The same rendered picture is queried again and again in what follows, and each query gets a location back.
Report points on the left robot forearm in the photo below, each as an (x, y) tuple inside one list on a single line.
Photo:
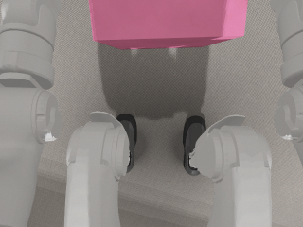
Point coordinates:
[(27, 40)]

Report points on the robot left shin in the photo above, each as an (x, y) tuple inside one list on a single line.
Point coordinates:
[(72, 147)]

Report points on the robot right upper arm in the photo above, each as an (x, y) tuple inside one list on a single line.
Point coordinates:
[(288, 118)]

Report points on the robot left foot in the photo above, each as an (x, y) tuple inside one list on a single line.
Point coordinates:
[(129, 124)]

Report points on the carton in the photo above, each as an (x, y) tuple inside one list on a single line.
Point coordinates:
[(157, 24)]

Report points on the robot left upper arm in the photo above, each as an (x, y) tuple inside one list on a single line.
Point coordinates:
[(29, 118)]

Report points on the right robot forearm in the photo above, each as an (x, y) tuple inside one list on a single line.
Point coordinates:
[(289, 26)]

